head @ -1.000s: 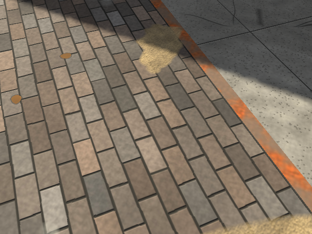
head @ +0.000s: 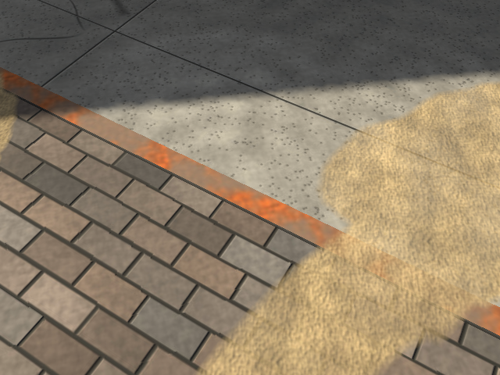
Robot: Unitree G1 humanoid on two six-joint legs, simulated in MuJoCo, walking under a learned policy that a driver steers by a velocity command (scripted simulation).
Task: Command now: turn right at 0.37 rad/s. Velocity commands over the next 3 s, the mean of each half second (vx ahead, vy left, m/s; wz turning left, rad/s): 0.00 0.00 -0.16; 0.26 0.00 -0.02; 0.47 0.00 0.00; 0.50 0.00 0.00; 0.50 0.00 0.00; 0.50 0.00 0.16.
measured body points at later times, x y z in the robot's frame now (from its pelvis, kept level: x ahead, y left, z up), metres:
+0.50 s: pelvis +0.00 -0.04 +0.00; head +0.01 -0.03 +0.45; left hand +0.17 +0.20 -0.11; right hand +0.09 -0.32 -0.12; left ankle +0.00 +0.11 -0.74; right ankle -0.01 -0.14 -0.74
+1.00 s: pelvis +0.10 +0.01 -0.02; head +0.12 +0.02 +0.43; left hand +0.12 +0.28 -0.15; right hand +0.25 -0.25 -0.11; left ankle +0.11 +0.12 -0.69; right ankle -0.01 -0.14 -0.74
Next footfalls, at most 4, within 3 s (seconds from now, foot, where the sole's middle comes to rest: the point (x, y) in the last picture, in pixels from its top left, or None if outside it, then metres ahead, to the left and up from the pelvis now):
0.08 right None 0.03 -0.14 -0.78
0.42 left None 0.04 0.11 -0.78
1.12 left None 0.30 0.15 -0.78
1.72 right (269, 302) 0.64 -0.05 -0.78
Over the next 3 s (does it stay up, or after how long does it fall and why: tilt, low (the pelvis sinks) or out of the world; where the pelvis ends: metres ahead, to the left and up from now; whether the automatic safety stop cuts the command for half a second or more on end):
stays up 1.17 0.04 0.00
